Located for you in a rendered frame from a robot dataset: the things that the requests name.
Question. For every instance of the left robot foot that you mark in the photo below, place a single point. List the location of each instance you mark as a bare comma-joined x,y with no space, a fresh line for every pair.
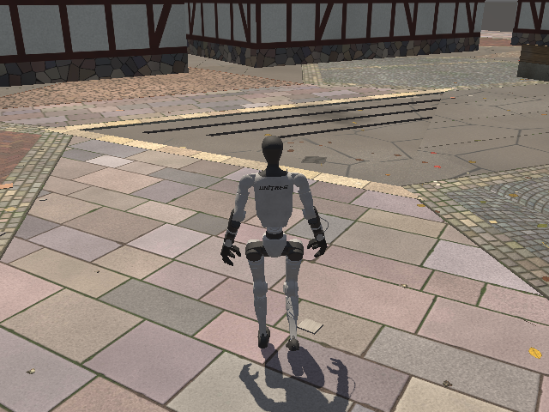
263,340

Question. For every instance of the robot left forearm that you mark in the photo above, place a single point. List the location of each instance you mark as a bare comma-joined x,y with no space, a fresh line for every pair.
231,231

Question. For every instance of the right robot upper arm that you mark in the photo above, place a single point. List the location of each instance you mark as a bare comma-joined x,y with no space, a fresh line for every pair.
305,195

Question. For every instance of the right robot hand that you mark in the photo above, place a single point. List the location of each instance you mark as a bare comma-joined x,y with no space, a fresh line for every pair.
314,243

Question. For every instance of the left robot hand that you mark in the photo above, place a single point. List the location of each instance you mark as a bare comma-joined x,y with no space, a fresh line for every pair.
225,252

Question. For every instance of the left robot shin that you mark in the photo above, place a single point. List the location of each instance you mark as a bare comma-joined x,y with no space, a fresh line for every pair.
260,304

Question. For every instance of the robot right forearm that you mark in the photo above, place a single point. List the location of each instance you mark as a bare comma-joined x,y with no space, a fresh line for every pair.
316,227

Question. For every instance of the left robot upper arm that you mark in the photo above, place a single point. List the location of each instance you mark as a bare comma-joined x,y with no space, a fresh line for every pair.
246,182

